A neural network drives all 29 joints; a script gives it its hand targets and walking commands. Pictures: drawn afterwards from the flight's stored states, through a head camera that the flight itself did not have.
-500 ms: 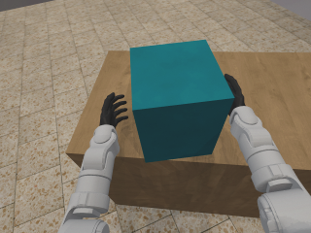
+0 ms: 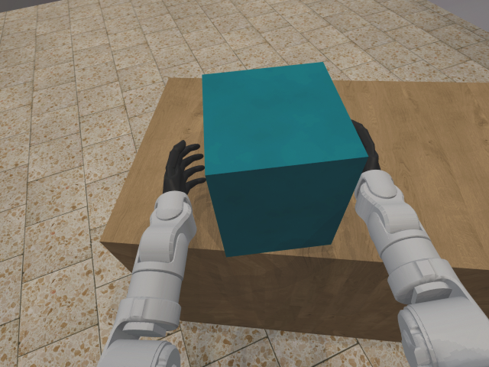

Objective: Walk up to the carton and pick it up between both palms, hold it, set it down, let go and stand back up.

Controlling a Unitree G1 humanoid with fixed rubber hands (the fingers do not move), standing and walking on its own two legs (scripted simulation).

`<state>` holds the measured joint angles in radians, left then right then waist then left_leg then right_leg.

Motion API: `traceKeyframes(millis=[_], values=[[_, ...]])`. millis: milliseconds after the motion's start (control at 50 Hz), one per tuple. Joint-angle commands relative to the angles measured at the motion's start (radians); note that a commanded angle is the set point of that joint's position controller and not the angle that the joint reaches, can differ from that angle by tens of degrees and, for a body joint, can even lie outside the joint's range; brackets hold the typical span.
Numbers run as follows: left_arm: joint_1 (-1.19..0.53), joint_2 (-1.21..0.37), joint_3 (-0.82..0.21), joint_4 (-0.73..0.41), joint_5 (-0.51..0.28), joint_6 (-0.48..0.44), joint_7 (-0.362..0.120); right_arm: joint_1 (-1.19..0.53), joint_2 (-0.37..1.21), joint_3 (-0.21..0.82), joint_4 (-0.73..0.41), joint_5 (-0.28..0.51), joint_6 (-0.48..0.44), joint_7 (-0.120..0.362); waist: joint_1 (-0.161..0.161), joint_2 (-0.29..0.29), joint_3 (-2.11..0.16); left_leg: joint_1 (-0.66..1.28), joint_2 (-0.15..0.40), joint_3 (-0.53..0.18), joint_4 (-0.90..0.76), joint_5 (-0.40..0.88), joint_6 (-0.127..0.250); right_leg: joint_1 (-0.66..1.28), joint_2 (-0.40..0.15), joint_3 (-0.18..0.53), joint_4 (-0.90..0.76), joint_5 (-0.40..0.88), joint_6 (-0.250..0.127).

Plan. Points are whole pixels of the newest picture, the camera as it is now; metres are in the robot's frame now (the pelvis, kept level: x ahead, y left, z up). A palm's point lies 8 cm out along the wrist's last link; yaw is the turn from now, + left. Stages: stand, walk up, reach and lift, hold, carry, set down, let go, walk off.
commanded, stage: reach and lift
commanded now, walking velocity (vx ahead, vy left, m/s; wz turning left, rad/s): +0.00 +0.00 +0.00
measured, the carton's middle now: (271, 166) +0.43 +0.03 +0.06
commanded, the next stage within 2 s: none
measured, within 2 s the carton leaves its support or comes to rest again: leaves its support in 1.16 s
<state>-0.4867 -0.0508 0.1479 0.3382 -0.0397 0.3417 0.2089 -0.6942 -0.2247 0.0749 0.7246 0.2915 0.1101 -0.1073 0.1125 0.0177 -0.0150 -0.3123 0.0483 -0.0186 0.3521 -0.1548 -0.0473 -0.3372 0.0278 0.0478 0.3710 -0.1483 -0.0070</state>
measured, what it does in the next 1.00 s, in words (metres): stands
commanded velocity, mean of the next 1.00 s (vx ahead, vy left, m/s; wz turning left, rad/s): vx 0.00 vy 0.00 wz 0.00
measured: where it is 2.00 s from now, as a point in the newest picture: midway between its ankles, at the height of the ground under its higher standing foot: outside the picture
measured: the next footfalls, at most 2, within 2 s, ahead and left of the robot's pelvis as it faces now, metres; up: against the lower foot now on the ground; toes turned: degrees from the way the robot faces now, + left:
none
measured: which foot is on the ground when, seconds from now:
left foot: down 0.00-1.00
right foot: down 0.00-1.00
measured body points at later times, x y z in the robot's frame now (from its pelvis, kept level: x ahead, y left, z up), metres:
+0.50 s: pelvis +0.00 +0.00 +0.00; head +0.05 -0.01 +0.45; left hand +0.37 +0.18 +0.08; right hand +0.44 -0.11 +0.08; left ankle +0.01 +0.15 -0.74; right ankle +0.02 -0.11 -0.74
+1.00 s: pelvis +0.00 +0.00 +0.00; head +0.05 -0.01 +0.45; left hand +0.36 +0.18 +0.08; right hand +0.44 -0.11 +0.08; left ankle +0.01 +0.15 -0.74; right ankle +0.02 -0.11 -0.74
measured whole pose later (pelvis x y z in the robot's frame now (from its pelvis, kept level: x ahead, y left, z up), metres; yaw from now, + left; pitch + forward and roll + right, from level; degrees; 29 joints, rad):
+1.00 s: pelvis +0.00 +0.00 +0.00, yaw +0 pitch +6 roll +0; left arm -0.49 -0.11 0.18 0.34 0.03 0.33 0.26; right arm -0.71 -0.18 0.07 0.73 0.23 0.11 -0.15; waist 0.11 0.02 -0.01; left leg -0.31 0.05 -0.02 0.35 -0.15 -0.05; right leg -0.33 0.03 0.05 0.37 -0.15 -0.01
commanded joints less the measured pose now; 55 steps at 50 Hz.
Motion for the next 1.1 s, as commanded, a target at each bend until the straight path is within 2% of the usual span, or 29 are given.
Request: traceKeyframes(millis=[0, 60, 80, 120, 140, 160, 180, 200, 260, 280, 320, 400, 420, 440, 500, 520, 540, 600, 620, 640, 720, 780, 840, 880, 940, 960, 1020, 1060, 1080], values=[[-0.451, -0.011, -0.034, -0.256, 0.076, -0.033, 0.01, -0.528, 0.072, 0.062, -0.277, 0.026, -0.069, -0.022, 0.043, -0.054, -0.644, 0.285, -0.052, 0.06, 0.091, 0.474, -0.005, 0.253, 0.062, -0.052, -0.038, 0.317, 0.025], [-0.467, -0.023, -0.047, -0.237, 0.073, -0.035, 0.009, -0.534, 0.069, 0.049, -0.257, 0.017, -0.063, -0.022, 0.031, -0.046, -0.6, 0.292, -0.051, 0.058, 0.081, 0.44, -0.002, 0.226, 0.061, -0.059, -0.046, 0.269, 0.023], [-0.45, -0.02, -0.044, -0.241, 0.067, -0.032, 0.009, -0.531, 0.076, 0.062, -0.259, 0.016, -0.061, -0.022, 0.045, -0.058, -0.589, 0.284, -0.051, 0.061, 0.079, 0.437, -0.001, 0.24, 0.059, -0.055, -0.042, 0.275, 0.027], [-0.457, -0.025, -0.042, -0.231, 0.078, -0.033, 0.012, -0.541, 0.074, 0.056, -0.269, 0.016, -0.064, -0.025, 0.042, -0.051, -0.618, 0.28, -0.053, 0.059, 0.078, 0.434, 0.003, 0.245, 0.06, -0.052, -0.042, 0.279, 0.026], [-0.47, -0.03, -0.052, -0.235, 0.062, -0.037, 0.013, -0.566, 0.085, 0.06, -0.291, 0.019, -0.066, -0.026, 0.042, -0.071, -0.616, 0.278, -0.049, 0.056, 0.082, 0.439, 0.005, 0.243, 0.062, -0.055, -0.037, 0.286, 0.027], [-0.462, -0.024, -0.057, -0.262, 0.061, -0.042, 0.015, -0.547, 0.092, 0.065, -0.292, 0.019, -0.063, -0.025, 0.044, -0.056, -0.622, 0.272, -0.052, 0.06, 0.077, 0.432, 0.005, 0.253, 0.057, -0.054, -0.034, 0.295, 0.025], [-0.477, -0.031, -0.046, -0.228, 0.065, -0.039, 0.014, -0.563, 0.085, 0.059, -0.281, 0.01, -0.065, -0.028, 0.036, -0.077, -0.612, 0.261, -0.055, 0.062, 0.078, 0.432, 0.006, 0.256, 0.055, -0.053, -0.036, 0.304, 0.03], [-0.48, -0.02, -0.035, -0.227, 0.073, -0.042, 0.013, -0.557, 0.089, 0.061, -0.266, 0.001, -0.058, -0.03, 0.048, -0.072, -0.601, 0.252, -0.052, 0.063, 0.069, 0.415, 0.007, 0.253, 0.054, -0.054, -0.031, 0.288, 0.034], [-0.517, -0.023, -0.044, -0.227, 0.064, -0.048, 0.021, -0.598, 0.097, 0.053, -0.286, -0.007, -0.063, -0.028, 0.048, -0.069, -0.627, 0.251, -0.051, 0.063, 0.071, 0.402, 0.012, 0.23, 0.055, -0.05, -0.038, 0.255, 0.027], [-0.459, -0.032, -0.043, -0.198, 0.068, -0.043, 0.02, -0.557, 0.094, 0.054, -0.261, -0.005, -0.056, -0.029, 0.044, -0.087, -0.587, 0.246, -0.052, 0.06, 0.066, 0.393, 0.013, 0.235, 0.053, -0.054, -0.039, 0.259, 0.031], [-0.48, -0.03, -0.045, -0.194, 0.07, -0.047, 0.021, -0.559, 0.103, 0.055, -0.248, -0.007, -0.053, -0.034, 0.041, -0.09, -0.585, 0.237, -0.053, 0.062, 0.062, 0.379, 0.016, 0.245, 0.058, -0.054, -0.034, 0.262, 0.03], [-0.492, -0.062, -0.058, -0.181, 0.069, -0.052, 0.02, -0.583, 0.116, 0.054, -0.238, -0.014, -0.053, -0.032, 0.046, -0.085, -0.579, 0.257, -0.045, 0.057, 0.061, 0.375, 0.017, 0.214, 0.054, -0.057, -0.045, 0.218, 0.028], [-0.519, -0.058, -0.062, -0.182, 0.068, -0.05, 0.024, -0.593, 0.116, 0.053, -0.23, -0.01, -0.05, -0.03, 0.04, -0.062, -0.567, 0.255, -0.046, 0.056, 0.057, 0.343, 0.015, 0.2, 0.05, -0.053, -0.05, 0.187, 0.025], [-0.513, -0.062, -0.059, -0.157, 0.075, -0.049, 0.028, -0.587, 0.119, 0.047, -0.207, -0.023, -0.049, -0.03, 0.046, -0.073, -0.543, 0.24, -0.044, 0.054, 0.053, 0.323, 0.017, 0.193, 0.05, -0.056, -0.053, 0.153, 0.022], [-0.52, -0.077, -0.076, -0.182, 0.067, -0.06, 0.028, -0.596, 0.135, 0.053, -0.227, -0.02, -0.055, -0.029, 0.046, -0.068, -0.582, 0.248, -0.045, 0.055, 0.054, 0.355, 0.013, 0.198, 0.052, -0.056, -0.051, 0.185, 0.024], [-0.492, -0.087, -0.076, -0.186, 0.064, -0.06, 0.026, -0.584, 0.143, 0.06, -0.231, -0.02, -0.052, -0.028, 0.048, -0.095, -0.587, 0.255, -0.041, 0.054, 0.057, 0.373, 0.012, 0.208, 0.055, -0.057, -0.051, 0.202, 0.023], [-0.473, -0.091, -0.093, -0.195, 0.066, -0.061, 0.025, -0.574, 0.141, 0.069, -0.245, -0.018, -0.055, -0.029, 0.041, -0.071, -0.599, 0.259, -0.044, 0.055, 0.065, 0.384, 0.011, 0.22, 0.051, -0.056, -0.046, 0.226, 0.021], [-0.5, -0.093, -0.097, -0.191, 0.061, -0.068, 0.025, -0.59, 0.157, 0.073, -0.254, -0.013, -0.057, -0.031, 0.044, -0.074, -0.6, 0.247, -0.047, 0.058, 0.061, 0.36, 0.014, 0.22, 0.051, -0.055, -0.048, 0.209, 0.024], [-0.522, -0.098, -0.094, -0.171, 0.068, -0.071, 0.027, -0.587, 0.161, 0.063, -0.215, -0.029, -0.05, -0.033, 0.034, -0.079, -0.573, 0.241, -0.045, 0.053, 0.057, 0.346, 0.012, 0.207, 0.049, -0.055, -0.049, 0.195, 0.024], [-0.532, -0.113, -0.11, -0.185, 0.058, -0.074, 0.027, -0.602, 0.167, 0.066, -0.233, -0.026, -0.054, -0.028, 0.036, -0.059, -0.59, 0.254, -0.045, 0.053, 0.057, 0.348, 0.013, 0.196, 0.047, -0.056, -0.051, 0.181, 0.023], [-0.518, -0.12, -0.108, -0.161, 0.054, -0.08, 0.016, -0.615, 0.192, 0.084, -0.254, -0.038, -0.055, -0.033, 0.038, -0.105, -0.586, 0.214, -0.052, 0.059, 0.05, 0.353, 0.019, 0.235, 0.046, -0.047, -0.042, 0.249, 0.033], [-0.502, -0.162, -0.12, -0.146, 0.067, -0.088, 0.002, -0.609, 0.233, 0.091, -0.241, -0.045, -0.054, -0.027, 0.032, -0.097, -0.573, 0.216, -0.052, 0.052, 0.043, 0.348, 0.018, 0.237, 0.041, -0.047, -0.049, 0.251, 0.037], [-0.55, -0.255, -0.176, -0.172, 0.058, -0.104, -0.01, -0.633, 0.313, 0.105, -0.243, -0.064, -0.056, -0.003, 0.021, -0.07, -0.618, 0.262, -0.049, 0.047, 0.053, 0.385, 0.01, 0.206, 0.042, -0.054, -0.053, 0.227, 0.029], [-0.567, -0.411, -0.232, -0.183, 0.068, -0.109, -0.036, -0.65, 0.459, 0.142, -0.254, -0.088, -0.051, 0.033, 0.015, -0.065, -0.665, 0.281, -0.047, 0.041, 0.052, 0.416, 0.007, 0.21, 0.049, -0.053, -0.06, 0.231, 0.025], [-0.607, -0.675, -0.307, -0.158, 0.118, -0.111, -0.113, -0.662, 0.758, 0.224, -0.227, -0.162, -0.027, 0.103, -0.001, -0.069, -0.678, 0.282, -0.058, 0.037, 0.046, 0.417, 0.011, 0.236, 0.031, -0.05, -0.058, 0.253, 0.039], [-0.609, -0.729, -0.334, -0.17, 0.122, -0.112, -0.13, -0.67, 0.823, 0.244, -0.266, -0.177, -0.036, 0.12, -0.016, -0.072, -0.728, 0.291, -0.066, 0.034, 0.053, 0.446, 0.01, 0.247, 0.025, -0.049, -0.056, 0.295, 0.041], [-0.642, -0.739, -0.414, -0.289, 0.102, -0.123, -0.138, -0.609, 0.839, 0.283, -0.288, -0.164, -0.062, 0.122, -0.044, -0.041, -0.838, 0.33, -0.06, 0.025, 0.077, 0.535, -0.017, 0.315, 0.029, -0.066, -0.018, 0.448, 0.044], [-0.66, -0.736, -0.457, -0.315, 0.096, -0.122, -0.133, -0.661, 0.829, 0.296, -0.363, -0.147, -0.09, 0.127, -0.048, -0.058, -0.885, 0.322, -0.061, 0.021, 0.091, 0.559, -0.021, 0.331, 0.037, -0.073, -0.003, 0.502, 0.045], [-0.654, -0.756, -0.475, -0.35, 0.096, -0.131, -0.131, -0.663, 0.841, 0.308, -0.387, -0.139, -0.098, 0.127, -0.033, -0.05, -0.91, 0.317, -0.064, 0.02, 0.09, 0.572, -0.023, 0.348, 0.04, -0.078, 0.009, 0.523, 0.047]])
